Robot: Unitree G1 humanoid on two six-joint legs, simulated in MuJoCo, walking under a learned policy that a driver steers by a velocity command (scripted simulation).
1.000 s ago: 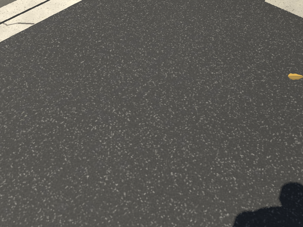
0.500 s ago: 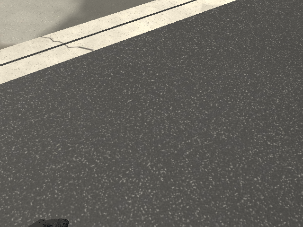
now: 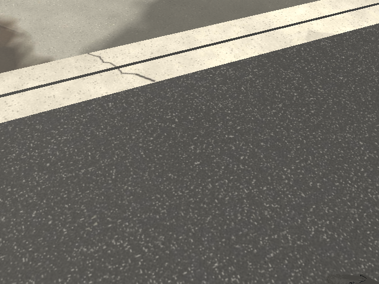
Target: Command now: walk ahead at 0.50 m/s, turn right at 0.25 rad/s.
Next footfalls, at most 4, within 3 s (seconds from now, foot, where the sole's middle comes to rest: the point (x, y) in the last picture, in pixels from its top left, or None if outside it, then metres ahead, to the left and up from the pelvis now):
0.36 right None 0.33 -0.15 -0.77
0.76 left None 0.24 0.10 -0.77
1.26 right None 0.32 -0.10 -0.77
1.60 left None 0.18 0.12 -0.77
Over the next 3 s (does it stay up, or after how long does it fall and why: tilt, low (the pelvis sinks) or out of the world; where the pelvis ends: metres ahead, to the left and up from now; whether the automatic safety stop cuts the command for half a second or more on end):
stays up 0.37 0.02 0.01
